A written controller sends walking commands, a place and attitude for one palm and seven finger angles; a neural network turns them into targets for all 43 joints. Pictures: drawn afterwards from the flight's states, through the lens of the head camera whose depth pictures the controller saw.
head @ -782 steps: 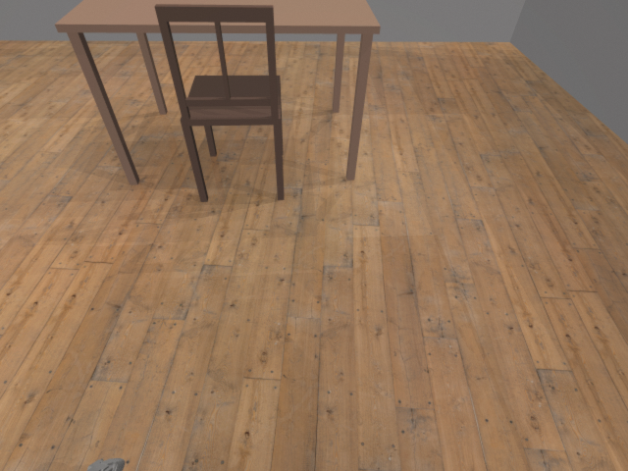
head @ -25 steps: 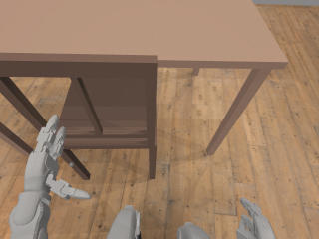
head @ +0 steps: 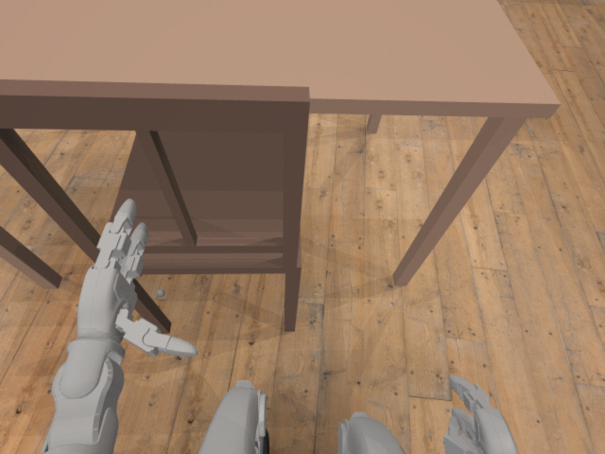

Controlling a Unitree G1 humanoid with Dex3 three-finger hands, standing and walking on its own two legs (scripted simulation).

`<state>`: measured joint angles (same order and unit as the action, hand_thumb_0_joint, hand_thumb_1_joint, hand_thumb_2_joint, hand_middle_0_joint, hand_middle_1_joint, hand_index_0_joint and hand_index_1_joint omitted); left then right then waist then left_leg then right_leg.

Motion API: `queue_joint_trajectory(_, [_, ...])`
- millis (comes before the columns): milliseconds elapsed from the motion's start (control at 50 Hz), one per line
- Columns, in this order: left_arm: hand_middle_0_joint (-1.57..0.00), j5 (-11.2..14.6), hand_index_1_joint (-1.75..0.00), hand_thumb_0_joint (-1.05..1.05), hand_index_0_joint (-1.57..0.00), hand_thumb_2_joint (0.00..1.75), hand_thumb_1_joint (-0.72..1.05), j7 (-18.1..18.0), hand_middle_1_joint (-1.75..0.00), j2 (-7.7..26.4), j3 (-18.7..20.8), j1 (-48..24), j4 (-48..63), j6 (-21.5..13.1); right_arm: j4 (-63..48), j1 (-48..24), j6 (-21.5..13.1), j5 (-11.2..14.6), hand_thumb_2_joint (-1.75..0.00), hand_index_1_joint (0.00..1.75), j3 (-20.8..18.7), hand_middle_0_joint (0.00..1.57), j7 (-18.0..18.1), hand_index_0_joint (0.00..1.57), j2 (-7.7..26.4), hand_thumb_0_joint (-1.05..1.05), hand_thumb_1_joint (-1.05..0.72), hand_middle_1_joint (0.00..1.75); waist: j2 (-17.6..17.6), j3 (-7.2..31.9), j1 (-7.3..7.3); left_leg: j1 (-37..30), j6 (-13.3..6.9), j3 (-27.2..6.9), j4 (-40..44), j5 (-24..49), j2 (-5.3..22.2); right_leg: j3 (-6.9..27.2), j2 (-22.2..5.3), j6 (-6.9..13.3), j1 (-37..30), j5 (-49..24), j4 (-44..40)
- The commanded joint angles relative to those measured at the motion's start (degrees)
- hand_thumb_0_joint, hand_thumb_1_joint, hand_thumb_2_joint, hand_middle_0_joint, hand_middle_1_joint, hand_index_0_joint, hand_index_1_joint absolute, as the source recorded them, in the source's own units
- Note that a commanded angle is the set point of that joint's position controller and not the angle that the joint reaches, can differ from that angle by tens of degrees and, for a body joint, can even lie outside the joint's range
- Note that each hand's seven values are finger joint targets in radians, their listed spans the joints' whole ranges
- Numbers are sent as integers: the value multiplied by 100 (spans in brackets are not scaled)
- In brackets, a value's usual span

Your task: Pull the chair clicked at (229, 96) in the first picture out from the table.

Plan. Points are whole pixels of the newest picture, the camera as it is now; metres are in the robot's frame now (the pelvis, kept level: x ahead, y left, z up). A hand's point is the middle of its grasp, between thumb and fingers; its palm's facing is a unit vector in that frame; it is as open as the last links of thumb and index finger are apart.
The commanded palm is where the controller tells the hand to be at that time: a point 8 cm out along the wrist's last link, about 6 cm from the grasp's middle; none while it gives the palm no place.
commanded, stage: aim the fingers beside a spindle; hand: left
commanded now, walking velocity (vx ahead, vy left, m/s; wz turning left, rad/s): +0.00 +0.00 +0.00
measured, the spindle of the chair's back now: (173, 195) +0.47 +0.22 +0.01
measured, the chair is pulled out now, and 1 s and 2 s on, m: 0.00 0.00 0.00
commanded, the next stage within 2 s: push the fingers through the gap in 0.78 s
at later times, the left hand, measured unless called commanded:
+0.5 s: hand (168, 282) +0.32 +0.19 +0.02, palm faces +0.09 -0.99 -0.05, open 16.9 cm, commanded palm +0.30 +0.24 +0.02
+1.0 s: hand (164, 279) +0.32 +0.20 +0.02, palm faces +0.09 -0.99 -0.06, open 16.9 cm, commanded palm +0.31 +0.24 +0.02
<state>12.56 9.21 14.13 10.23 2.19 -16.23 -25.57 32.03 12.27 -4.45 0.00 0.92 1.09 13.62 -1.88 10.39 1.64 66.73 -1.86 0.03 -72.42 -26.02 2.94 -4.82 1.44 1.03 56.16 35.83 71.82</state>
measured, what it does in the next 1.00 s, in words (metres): stands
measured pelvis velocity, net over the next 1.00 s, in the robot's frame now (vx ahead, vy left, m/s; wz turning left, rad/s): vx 0.00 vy -0.02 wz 0.00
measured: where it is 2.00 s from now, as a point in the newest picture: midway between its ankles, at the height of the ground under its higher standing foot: outside the picture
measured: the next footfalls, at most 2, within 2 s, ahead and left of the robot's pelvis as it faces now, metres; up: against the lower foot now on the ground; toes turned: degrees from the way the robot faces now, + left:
none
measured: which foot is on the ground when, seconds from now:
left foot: down 0.00-1.00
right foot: down 0.00-1.00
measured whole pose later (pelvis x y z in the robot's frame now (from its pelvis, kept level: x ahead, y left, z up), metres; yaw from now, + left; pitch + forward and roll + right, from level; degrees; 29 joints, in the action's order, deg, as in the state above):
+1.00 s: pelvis +0.00 -0.02 -0.01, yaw +0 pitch +21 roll -3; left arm 13.9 11.4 16.3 14.4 -3.0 -23.0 -26.5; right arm 33.2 11.9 -3.3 0.5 0.5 1.7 14.1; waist -1.8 10.8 1.9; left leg 68.9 -0.3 -0.8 -74.1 -26.7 3.8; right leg -5.3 2.5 2.6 58.8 37.0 74.2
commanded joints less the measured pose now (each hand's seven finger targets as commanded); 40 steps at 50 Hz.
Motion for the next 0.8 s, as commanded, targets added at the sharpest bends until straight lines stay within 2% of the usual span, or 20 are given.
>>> queue_joint_trajectory(0, [-6,46,-8,0,-6,30,-50,-42,-8,837,448,-1128,849,-343,-685,22,-168,32,-90,30,-369,20,93,20,928,0,-90,30,-122,1582,84,-2237,25,-423,980,522,-86,155,97,26,299,-1010,-1081])
queue_joint_trajectory(80, [-6,-13,-8,0,-6,30,-50,-93,-8,887,450,-1422,878,-437,-683,19,-141,15,-90,30,-369,20,87,20,931,0,-90,30,-412,1814,61,-2445,53,-450,928,667,-70,150,89,56,453,-1075,-972])
queue_joint_trajectory(100, [-6,-17,-8,0,-6,30,-50,-84,-8,771,311,-1513,867,-443,-670,26,-137,10,-90,30,-363,20,81,20,916,0,-90,30,-357,1844,110,-2456,42,-437,894,669,-75,164,89,42,449,-1080,-993])
queue_joint_trajectory(140, [-6,-9,-8,0,-6,30,-50,-71,-8,865,379,-1534,806,-459,-638,61,-136,7,-90,30,-369,20,79,20,934,0,-90,30,-383,1901,112,-2430,35,-434,838,720,-71,180,100,52,452,-1106,-980])
queue_joint_trajectory(180, [-6,-2,-8,0,-6,30,-50,-61,-8,986,505,-1514,738,-465,-620,65,-105,15,-90,30,-376,20,78,20,945,0,-90,30,-355,1955,50,-2387,42,-412,819,816,-72,202,101,54,363,-1182,-970])
queue_joint_trajectory(200, [-6,-19,-8,0,-6,30,-50,-46,-8,866,362,-1508,788,-458,-658,52,-94,19,-90,30,-375,20,70,20,938,0,-90,30,-428,1981,73,-2462,44,-408,832,872,-74,194,93,55,382,-1222,-968])
queue_joint_trajectory(260, [-6,29,-8,0,-6,30,-50,-34,-8,931,465,-1393,723,-383,-658,65,-55,44,-90,30,-388,20,71,20,947,0,-90,30,-344,2028,50,-2428,33,-375,842,887,-71,214,97,39,281,-1258,-1007])
queue_joint_trajectory(300, [-6,42,-8,0,-6,30,-50,-50,-8,895,439,-1324,786,-351,-687,60,-34,47,-90,30,-381,20,55,20,928,0,-90,30,-412,2015,28,-2441,36,-360,861,936,-83,208,94,41,235,-1306,-1014])
queue_joint_trajectory(340, [-6,66,-8,0,-6,30,-50,-80,-8,999,585,-1147,727,-342,-686,78,-26,48,-90,30,-388,20,57,20,927,0,-90,30,-286,1915,-10,-2318,24,-352,857,972,-81,220,114,43,149,-1348,-1029])
queue_joint_trajectory(420, [-6,78,-8,0,-6,30,-50,-79,-8,885,488,-1275,761,-416,-667,73,-9,54,-90,30,-391,20,55,20,892,0,-90,30,-145,1818,80,-2175,-7,-278,787,961,-102,265,102,7,78,-1429,-1061])
queue_joint_trajectory(440, [-6,97,-8,0,-6,30,-50,-81,-8,1004,616,-1211,728,-445,-640,96,-15,49,-90,30,-395,20,62,20,903,0,-90,30,-79,1786,82,-2102,-17,-297,772,955,-89,271,119,10,66,-1427,-1052])
queue_joint_trajectory(460, [-6,93,-8,0,-6,30,-50,-58,-8,996,632,-1155,724,-482,-649,82,-15,50,-90,30,-399,20,61,20,896,0,-90,30,-98,1820,46,-2115,-7,-278,780,982,-99,279,113,11,22,-1459,-1045])
queue_joint_trajectory(500, [-6,110,-8,0,-6,30,-50,1,-8,923,513,-1284,809,-530,-639,57,-22,51,-90,30,-390,20,69,20,883,0,-90,30,-154,1851,113,-2089,-26,-233,726,935,-108,329,98,-9,13,-1461,-1074])
queue_joint_trajectory(520, [-6,131,-8,0,-6,30,-50,22,-8,1026,635,-1218,751,-539,-617,82,-29,53,-90,30,-401,20,75,20,886,0,-90,30,-84,1872,79,-2035,-28,-218,707,933,-111,366,102,-14,-70,-1483,-1090])
queue_joint_trajectory(560, [-6,130,-8,0,-6,30,-50,77,-8,1020,602,-1114,850,-580,-614,83,-52,55,-90,30,-401,20,77,20,883,0,-90,30,-346,1950,36,-2205,-10,-233,719,1106,-107,341,99,18,-28,-1611,-1040])
queue_joint_trajectory(600, [-6,137,-8,0,-6,30,-50,127,-8,895,437,-1158,868,-553,-619,67,-59,59,-90,30,-398,20,70,20,887,0,-90,30,-315,1888,92,-2231,-19,-237,718,1085,-111,335,94,6,19,-1603,-1074])
queue_joint_trajectory(660, [-6,191,-8,0,-6,30,-50,172,-8,962,533,-1192,704,-490,-570,57,-72,63,-90,30,-392,20,93,20,890,0,-90,30,-142,1767,140,-1993,-44,-208,639,983,-120,406,91,-19,-36,-1601,-1113])
queue_joint_trajectory(680, [-6,185,-8,0,-6,30,-50,168,-8,1116,699,-1218,626,-492,-549,71,-62,69,-90,30,-402,20,112,20,903,0,-90,30,-26,1753,125,-1905,-43,-207,628,938,-108,420,99,-25,-50,-1565,-1109])
queue_joint_trajectory(740, [-6,179,-8,0,-6,30,-50,170,-8,1141,711,-1399,690,-520,-561,51,-90,62,-90,30,-392,20,118,20,896,0,-90,30,-274,1790,88,-1952,-40,-218,620,930,-115,411,100,1,36,-1494,-1057])
queue_joint_trajectory(780, [-6,199,-8,0,-6,30,-50,167,-8,1179,802,-1269,700,-515,-588,41,-94,63,-90,30,-390,20,114,20,877,0,-90,30,-264,1903,28,-2017,-30,-196,640,1009,-121,416,96,2,-89,-1585,-1059])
